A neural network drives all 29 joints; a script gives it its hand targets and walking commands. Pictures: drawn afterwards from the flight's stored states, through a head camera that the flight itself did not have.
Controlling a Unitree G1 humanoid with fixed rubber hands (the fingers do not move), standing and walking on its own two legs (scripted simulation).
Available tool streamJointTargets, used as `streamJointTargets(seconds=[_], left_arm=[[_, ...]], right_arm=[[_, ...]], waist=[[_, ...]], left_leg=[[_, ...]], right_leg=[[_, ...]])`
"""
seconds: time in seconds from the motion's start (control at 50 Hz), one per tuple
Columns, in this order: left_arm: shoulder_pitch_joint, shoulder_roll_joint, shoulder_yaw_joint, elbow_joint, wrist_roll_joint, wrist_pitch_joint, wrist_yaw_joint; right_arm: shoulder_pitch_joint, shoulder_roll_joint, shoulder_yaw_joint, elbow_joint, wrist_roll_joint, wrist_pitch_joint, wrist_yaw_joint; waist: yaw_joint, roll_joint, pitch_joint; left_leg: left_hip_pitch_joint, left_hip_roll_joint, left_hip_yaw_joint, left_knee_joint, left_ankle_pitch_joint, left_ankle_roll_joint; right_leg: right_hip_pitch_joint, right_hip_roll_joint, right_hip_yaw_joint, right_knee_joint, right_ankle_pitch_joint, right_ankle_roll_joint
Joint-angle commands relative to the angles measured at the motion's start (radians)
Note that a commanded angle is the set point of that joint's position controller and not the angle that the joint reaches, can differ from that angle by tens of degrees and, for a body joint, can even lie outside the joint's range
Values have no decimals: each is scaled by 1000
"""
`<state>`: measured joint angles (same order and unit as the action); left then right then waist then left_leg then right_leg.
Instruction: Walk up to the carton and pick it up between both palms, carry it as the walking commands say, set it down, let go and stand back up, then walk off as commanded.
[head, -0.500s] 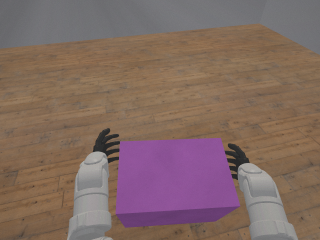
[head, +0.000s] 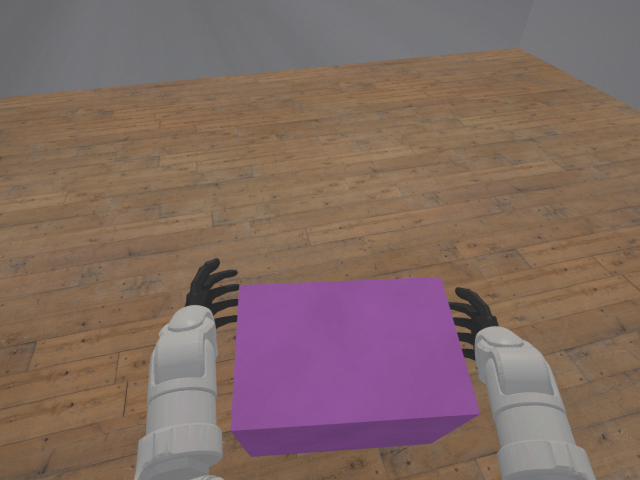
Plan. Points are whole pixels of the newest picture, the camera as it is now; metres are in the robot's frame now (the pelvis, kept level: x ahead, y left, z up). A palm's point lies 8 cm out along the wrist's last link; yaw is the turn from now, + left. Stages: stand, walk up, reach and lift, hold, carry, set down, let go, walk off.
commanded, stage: hold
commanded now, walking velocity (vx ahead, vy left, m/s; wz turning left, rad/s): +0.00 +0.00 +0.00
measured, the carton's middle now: (342, 370) +0.29 +0.02 -0.05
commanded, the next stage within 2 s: carry in 0.48 s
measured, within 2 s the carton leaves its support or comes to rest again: neither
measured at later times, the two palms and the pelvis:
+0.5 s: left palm (201, 317) +0.30 +0.20 +0.06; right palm (485, 341) +0.29 -0.16 +0.04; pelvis +0.00 +0.00 +0.00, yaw +0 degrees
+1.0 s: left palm (186, 241) +0.39 +0.24 +0.11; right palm (441, 259) +0.39 -0.11 +0.09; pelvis +0.12 +0.03 -0.01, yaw +2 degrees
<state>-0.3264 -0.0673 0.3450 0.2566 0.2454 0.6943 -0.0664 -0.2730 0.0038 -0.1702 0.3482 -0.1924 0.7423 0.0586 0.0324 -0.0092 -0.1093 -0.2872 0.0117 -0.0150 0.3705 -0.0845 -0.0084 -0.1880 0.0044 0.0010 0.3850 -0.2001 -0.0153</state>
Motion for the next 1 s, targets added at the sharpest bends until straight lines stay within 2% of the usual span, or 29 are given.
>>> streamJointTargets(seconds=[0.0, 0.06, 0.1, 0.12, 0.2, 0.26, 0.3, 0.36, 0.44, 0.46, 0.48, 0.52, 0.54, 0.56, 0.58, 0.6, 0.66, 0.72, 0.74, 0.76, 0.78, 0.8, 0.82, 0.84, 0.88, 0.9, 0.94, 0.96, 0.98], left_arm=[[-295, -972, -638, 33, -259, 21, -323], [-283, -964, -637, 25, -253, 21, -321], [-273, -940, -619, 16, -250, 18, -321], [-294, -958, -625, 33, -248, 19, -324], [-279, -953, -622, 15, -252, 20, -321], [-281, -957, -629, 25, -250, 19, -323], [-303, -963, -640, -9, -266, 13, -323], [-298, -972, -645, 8, -262, 16, -324], [-280, -949, -629, 10, -256, 18, -322], [-425, -959, -708, -5, -288, 0, -302], [-406, -978, -712, -25, -295, 10, -294], [-457, -1015, -775, -132, -338, 34, -272], [-449, -1002, -776, -152, -345, 54, -266], [-462, -1023, -802, -203, -382, 73, -253], [-447, -1033, -811, -212, -409, 101, -240], [-368, -1028, -796, -161, -401, 134, -231], [-447, -1031, -866, -338, -451, 207, -185], [-388, -1033, -890, -389, -479, 308, -145], [-339, -1027, -893, -397, -483, 336, -135], [-316, -1026, -899, -407, -487, 364, -129], [-329, -1010, -906, -434, -502, 391, -127], [-323, -1018, -908, -448, -519, 407, -121], [-333, -1036, -917, -479, -540, 420, -118], [-311, -1036, -922, -478, -547, 438, -112], [-250, -1056, -911, -502, -551, 457, -97], [-227, -1043, -907, -525, -550, 464, -85], [-177, -1005, -879, -530, -539, 490, -58], [-171, -981, -870, -553, -536, 496, -49], [-199, -974, -888, -604, -547, 500, -42]], right_arm=[[-678, 959, 506, -344, 234, -122, 265], [-651, 957, 504, -340, 233, -120, 267], [-638, 962, 501, -320, 227, -114, 263], [-658, 957, 496, -337, 225, -119, 262], [-651, 968, 509, -338, 228, -112, 263], [-669, 953, 506, -349, 231, -121, 265], [-676, 972, 520, -355, 235, -123, 264], [-683, 970, 521, -362, 241, -124, 266], [-633, 970, 506, -317, 224, -114, 263], [-603, 958, 494, -283, 185, -97, 256], [-631, 955, 519, -327, 208, -87, 256], [-707, 975, 580, -426, 258, -63, 248], [-732, 986, 610, -440, 275, -44, 241], [-770, 1003, 653, -508, 307, -29, 229], [-765, 1005, 666, -541, 319, -5, 215], [-754, 988, 672, -561, 326, 20, 202], [-714, 1047, 708, -608, 403, 106, 170], [-689, 1034, 712, -704, 465, 200, 127], [-647, 1022, 703, -714, 464, 227, 111], [-617, 979, 676, -720, 446, 252, 94], [-571, 967, 652, -708, 435, 275, 81], [-546, 986, 660, -750, 441, 289, 68], [-564, 1016, 689, -816, 461, 300, 61], [-556, 1001, 687, -848, 459, 318, 52], [-557, 991, 691, -938, 464, 338, 27], [-500, 984, 686, -923, 459, 357, 17], [-468, 952, 671, -915, 446, 390, -4], [-479, 953, 684, -940, 456, 407, -6], [-488, 938, 694, -974, 472, 421, -1]], waist=[[-48, -47, -279], [-49, -33, -260], [-42, -77, -227], [-44, -34, -234], [-45, -72, -236], [-44, -38, -241], [-47, -88, -259], [-48, -40, -271], [-48, -74, -242], [-23, 53, -322], [-17, 63, -286], [-13, 33, -166], [-4, -33, -96], [-10, -117, -109], [-18, -231, -140], [-23, -280, -155], [-27, -192, -143], [-45, -87, -206], [-49, -19, -255], [-52, 172, -299], [-55, 302, -245], [-67, 291, -230], [-69, 261, -252], [-71, 222, -251], [-51, 252, -289], [-43, 189, -333], [-5, 36, -377], [2, -202, -334], [-7, -268, -225]], left_leg=[[439, -129, 6, -18, 71, 6], [419, -127, 3, -24, 63, 5], [425, -125, -2, -22, 66, 10], [410, -128, 1, -25, 42, 9], [410, -124, -3, -27, 82, 13], [427, -125, 3, -24, 46, 8], [458, -125, 0, -13, 82, 12], [438, -125, 0, -15, 66, 9], [431, -127, -4, -24, 81, 12], [200, 160, -78, 49, 164, -6], [69, 171, -139, -29, -124, 9], [-190, 119, -126, -37, -662, 11], [-338, 79, -73, 27, -674, -15], [-317, 16, 31, 216, -486, -34], [-291, 9, 106, 422, -266, -35], [-311, 47, 107, 468, -227, -32], [-233, 48, 114, 334, -290, -34], [52, -9, 155, -7, -200, -21], [182, 30, 92, -27, -164, -8], [318, 212, -194, -69, -95, 63], [368, 305, -399, -95, -98, 150], [414, 321, -451, -107, -60, 192], [394, 320, -405, -94, -23, 196], [369, 293, -340, -88, -6, 186], [281, 235, -221, -36, 13, 153], [195, 215, -153, 26, -5, 138], [-188, 126, -11, 228, -93, 61], [-437, 18, 91, 396, -223, 12], [-573, 20, 127, 433, -429, -12]], right_leg=[[13, 56, 82, -155, 26, -20], [19, 57, 81, -155, 25, -20], [-12, 50, 86, -166, 17, -18], [-2, 51, 85, -160, -4, -24], [12, 58, 80, -157, 40, -11], [-4, 53, 82, -159, -3, -21], [-27, 54, 87, -163, 22, -17], [-13, 51, 86, -157, 14, -22], [-9, 56, 83, -161, 27, -12], [39, -94, -48, 80, -18, 7], [53, -60, -41, 83, -211, 4], [64, -90, 49, 32, -522, -35], [95, -137, 116, -38, -607, -51], [104, -198, 192, -117, -582, -66], [117, -299, 263, -208, -531, -99], [139, -341, 255, -248, -476, -129], [102, -293, 131, -192, -341, -130], [42, -168, -16, 33, -200, -66], [-10, -122, -88, 153, -169, -33], [-179, -41, -153, 334, -217, 13], [-378, 26, -154, 356, -373, 19], [-439, 12, -108, 354, -444, 8], [-416, -10, -85, 301, -403, 0], [-371, 5, -105, 222, -369, 5], [-185, 28, -141, -6, -181, 12], [-7, 41, -164, -104, -73, 10], [427, -109, -1, -120, -79, -29], [551, -310, 283, -120, -30, -102], [510, -432, 380, -136, 96, -183]])
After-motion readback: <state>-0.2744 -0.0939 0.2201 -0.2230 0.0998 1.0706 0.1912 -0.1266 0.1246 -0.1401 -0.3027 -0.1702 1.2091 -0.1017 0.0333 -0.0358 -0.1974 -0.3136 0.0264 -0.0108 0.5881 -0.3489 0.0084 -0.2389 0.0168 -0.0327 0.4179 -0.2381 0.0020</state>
